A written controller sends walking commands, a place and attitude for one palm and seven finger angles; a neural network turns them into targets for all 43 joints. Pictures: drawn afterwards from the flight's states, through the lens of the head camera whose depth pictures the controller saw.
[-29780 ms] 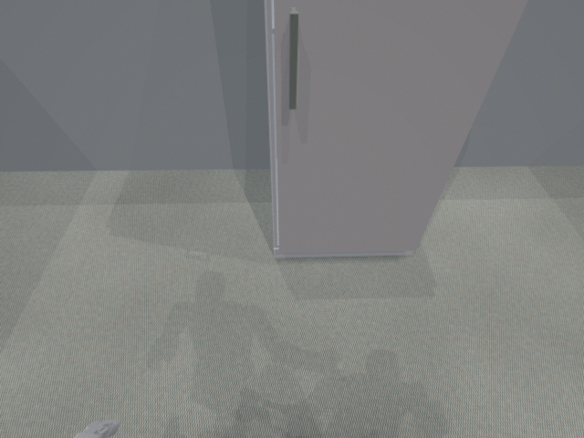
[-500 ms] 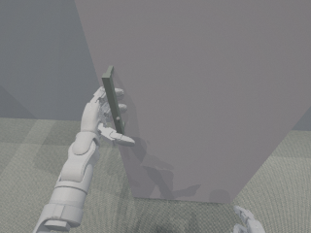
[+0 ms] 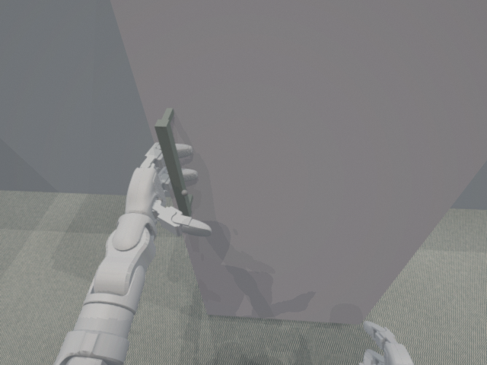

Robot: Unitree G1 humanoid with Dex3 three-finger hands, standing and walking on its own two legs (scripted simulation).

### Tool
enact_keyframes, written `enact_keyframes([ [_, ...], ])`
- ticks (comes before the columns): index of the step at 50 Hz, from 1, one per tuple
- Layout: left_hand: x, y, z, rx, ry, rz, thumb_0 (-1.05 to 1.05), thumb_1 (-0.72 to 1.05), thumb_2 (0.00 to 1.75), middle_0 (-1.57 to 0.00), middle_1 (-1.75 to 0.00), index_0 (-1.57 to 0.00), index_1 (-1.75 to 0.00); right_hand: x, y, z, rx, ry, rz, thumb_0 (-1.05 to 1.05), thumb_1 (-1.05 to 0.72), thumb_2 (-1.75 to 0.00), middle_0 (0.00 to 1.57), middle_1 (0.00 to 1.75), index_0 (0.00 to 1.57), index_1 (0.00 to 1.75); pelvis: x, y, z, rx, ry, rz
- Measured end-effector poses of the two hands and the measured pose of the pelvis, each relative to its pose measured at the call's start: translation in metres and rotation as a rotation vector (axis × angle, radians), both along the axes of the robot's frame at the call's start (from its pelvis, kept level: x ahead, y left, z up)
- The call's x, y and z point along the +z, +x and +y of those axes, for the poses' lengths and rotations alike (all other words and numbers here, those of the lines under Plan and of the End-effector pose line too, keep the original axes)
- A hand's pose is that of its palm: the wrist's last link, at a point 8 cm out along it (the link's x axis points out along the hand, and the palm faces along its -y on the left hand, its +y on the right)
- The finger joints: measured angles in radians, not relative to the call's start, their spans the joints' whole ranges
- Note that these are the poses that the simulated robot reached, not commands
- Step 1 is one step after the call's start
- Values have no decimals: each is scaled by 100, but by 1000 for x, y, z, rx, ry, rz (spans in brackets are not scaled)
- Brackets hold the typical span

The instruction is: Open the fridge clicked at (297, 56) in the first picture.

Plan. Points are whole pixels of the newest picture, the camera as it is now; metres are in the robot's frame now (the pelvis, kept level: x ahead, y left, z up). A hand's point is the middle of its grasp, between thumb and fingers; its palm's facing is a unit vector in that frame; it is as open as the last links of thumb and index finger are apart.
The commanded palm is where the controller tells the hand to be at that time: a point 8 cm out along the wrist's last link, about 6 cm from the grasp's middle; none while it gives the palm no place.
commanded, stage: slide the fingers in behind the handle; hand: left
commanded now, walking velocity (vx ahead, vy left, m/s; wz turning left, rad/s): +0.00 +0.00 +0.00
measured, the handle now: (178, 169) +0.42 +0.13 +0.12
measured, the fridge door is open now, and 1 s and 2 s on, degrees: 0 0 0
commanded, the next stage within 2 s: grip the handle and tug to test in 0.24 s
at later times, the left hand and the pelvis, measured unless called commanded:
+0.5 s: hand (186, 189) +0.37 +0.11 +0.12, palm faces -0.04 -1.00 +0.00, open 13.4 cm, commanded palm +0.34 +0.16 +0.13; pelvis +0.00 +0.00 +0.00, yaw +0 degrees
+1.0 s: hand (181, 189) +0.36 +0.11 +0.13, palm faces -0.05 -1.00 +0.01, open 5.9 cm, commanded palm +0.34 +0.16 +0.13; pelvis +0.00 +0.01 +0.00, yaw +0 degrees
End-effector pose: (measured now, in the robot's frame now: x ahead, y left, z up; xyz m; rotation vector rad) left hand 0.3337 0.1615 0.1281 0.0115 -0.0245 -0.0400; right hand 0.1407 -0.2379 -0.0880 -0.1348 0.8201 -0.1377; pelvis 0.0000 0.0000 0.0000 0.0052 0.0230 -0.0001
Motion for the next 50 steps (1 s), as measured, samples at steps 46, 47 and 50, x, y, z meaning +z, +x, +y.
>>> enact_keyframes([
  [46, -4, 12, 6, -8, -20, 8, 0, 46, 71, -40, -134, -40, -134, -2, -9, 6, -16, -13, 27, 1, -91, -90, 20, 30, 20, 30, 0, -2, 10, -3, -7, 13],
  [47, -3, 11, 6, -8, -20, 4, 0, 51, 73, -40, -134, -40, -135, -2, -8, 7, -14, -11, 25, 1, -91, -90, 20, 30, 20, 30, 0, -1, 10, -3, -7, 12],
  [50, -2, 9, 6, -8, -19, 4, 0, 64, 78, -42, -136, -41, -136, -1, -6, 9, -11, -5, 18, 1, -91, -90, 20, 30, 20, 30, 0, -1, 11, -4, -7, 9],
])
